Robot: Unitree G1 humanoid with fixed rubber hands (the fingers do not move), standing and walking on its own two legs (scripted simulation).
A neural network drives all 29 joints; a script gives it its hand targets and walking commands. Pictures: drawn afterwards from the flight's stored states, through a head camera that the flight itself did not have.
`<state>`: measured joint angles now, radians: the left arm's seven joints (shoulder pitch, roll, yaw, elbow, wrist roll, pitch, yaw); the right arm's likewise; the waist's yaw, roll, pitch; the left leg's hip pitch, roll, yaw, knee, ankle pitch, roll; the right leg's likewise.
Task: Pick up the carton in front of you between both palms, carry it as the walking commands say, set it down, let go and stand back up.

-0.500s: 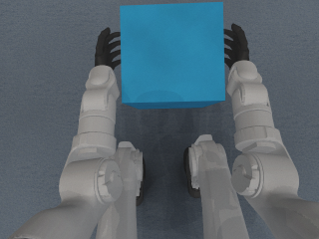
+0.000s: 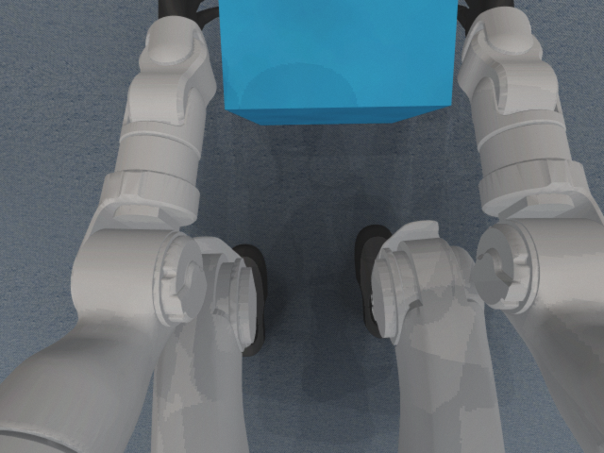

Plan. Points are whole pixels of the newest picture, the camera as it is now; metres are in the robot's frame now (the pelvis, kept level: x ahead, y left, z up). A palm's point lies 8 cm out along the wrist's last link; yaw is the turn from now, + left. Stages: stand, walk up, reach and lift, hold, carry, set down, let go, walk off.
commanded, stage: set down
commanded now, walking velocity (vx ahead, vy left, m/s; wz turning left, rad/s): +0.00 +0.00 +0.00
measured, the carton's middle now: (330, 32) +0.54 -0.06 -0.24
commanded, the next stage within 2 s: none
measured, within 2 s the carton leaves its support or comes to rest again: rests again in 0.34 s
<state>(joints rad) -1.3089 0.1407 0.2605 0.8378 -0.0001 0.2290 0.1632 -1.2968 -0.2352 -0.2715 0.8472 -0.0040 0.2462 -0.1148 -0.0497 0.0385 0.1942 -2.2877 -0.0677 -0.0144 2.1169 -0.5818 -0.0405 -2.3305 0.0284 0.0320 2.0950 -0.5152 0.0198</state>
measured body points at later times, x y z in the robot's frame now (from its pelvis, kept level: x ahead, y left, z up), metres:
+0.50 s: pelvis -0.01 +0.00 -0.02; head +0.35 -0.02 +0.25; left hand +0.55 +0.10 -0.18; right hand +0.52 -0.21 -0.19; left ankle +0.10 +0.12 -0.35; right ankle +0.12 -0.12 -0.35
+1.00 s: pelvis -0.01 +0.00 -0.02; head +0.35 -0.02 +0.24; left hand +0.55 +0.10 -0.19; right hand +0.52 -0.21 -0.19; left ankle +0.10 +0.12 -0.35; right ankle +0.12 -0.12 -0.35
